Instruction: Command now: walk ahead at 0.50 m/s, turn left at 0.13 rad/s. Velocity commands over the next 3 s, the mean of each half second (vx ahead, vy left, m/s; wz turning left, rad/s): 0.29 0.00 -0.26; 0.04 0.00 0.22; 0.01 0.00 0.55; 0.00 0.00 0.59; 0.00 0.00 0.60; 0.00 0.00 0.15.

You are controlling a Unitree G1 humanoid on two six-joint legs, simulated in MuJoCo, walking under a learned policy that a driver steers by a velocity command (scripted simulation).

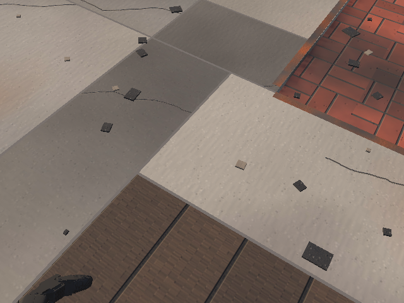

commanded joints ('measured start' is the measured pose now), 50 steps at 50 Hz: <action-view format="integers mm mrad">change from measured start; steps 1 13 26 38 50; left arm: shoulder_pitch -98 170 205 225 102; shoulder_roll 100 140 149 116 160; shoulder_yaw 22 37 46 33 61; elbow -85 -12 8 55 -3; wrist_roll -6 1 -12 12 0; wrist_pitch -24 18 116 124 110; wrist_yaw -14 0 64 63 84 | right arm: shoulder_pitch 60 -78 -238 -250 -205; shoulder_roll -153 -102 -86 -164 -111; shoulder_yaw -39 -10 -8 -25 -41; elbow -18 -121 -143 -152 -190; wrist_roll -7 -38 -22 -8 6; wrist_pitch -5 -23 -10 33 80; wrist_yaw -5 -8 2 6 15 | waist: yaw -13 62 108 124 86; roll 151 -15 -86 197 -21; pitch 8 -98 -139 -101 -17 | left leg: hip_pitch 45 -506 -347 -165 -648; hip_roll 309 150 84 248 123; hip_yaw -149 58 59 -292 59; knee -48 730 204 25 689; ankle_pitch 337 -90 174 303 -191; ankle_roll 118 -135 -151 85 -146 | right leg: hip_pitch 17 474 465 345 604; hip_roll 7 -136 -94 94 -297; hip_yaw -29 248 299 -7 137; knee -32 -201 -77 20 -132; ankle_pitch -60 448 137 -417 344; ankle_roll -51 -311 -220 -32 -273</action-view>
